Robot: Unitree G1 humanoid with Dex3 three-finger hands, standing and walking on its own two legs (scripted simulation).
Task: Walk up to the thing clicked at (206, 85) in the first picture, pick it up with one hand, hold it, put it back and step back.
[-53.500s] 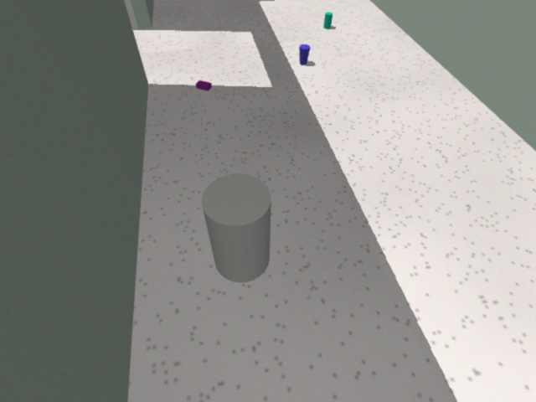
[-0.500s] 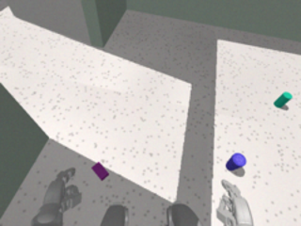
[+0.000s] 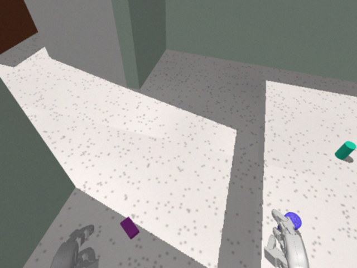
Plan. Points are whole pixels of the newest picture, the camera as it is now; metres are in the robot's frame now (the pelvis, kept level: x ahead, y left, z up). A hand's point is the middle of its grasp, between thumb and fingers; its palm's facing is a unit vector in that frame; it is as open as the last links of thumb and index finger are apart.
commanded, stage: home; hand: left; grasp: from above
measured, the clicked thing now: (129, 227) +0.44 +0.23 -0.70
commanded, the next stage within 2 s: stand in 1.76 s
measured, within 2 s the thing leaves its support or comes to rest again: neither
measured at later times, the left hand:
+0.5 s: hand (98, 259) +0.17 +0.18 -0.05, palm faces +0.03 -0.98 -0.19, open 7.4 cm
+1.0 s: hand (97, 262) +0.16 +0.18 -0.05, palm faces +0.03 -0.98 -0.19, open 7.4 cm
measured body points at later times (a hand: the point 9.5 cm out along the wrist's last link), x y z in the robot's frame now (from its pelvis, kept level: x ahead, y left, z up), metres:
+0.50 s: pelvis +0.01 +0.00 +0.00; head +0.02 +0.01 +0.45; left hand +0.16 +0.23 -0.03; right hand +0.16 -0.25 -0.07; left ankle +0.01 +0.12 -0.68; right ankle +0.00 -0.14 -0.68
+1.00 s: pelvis +0.00 +0.00 +0.00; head +0.02 +0.01 +0.45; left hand +0.16 +0.23 -0.03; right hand +0.16 -0.25 -0.06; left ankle +0.01 +0.12 -0.68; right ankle +0.00 -0.14 -0.68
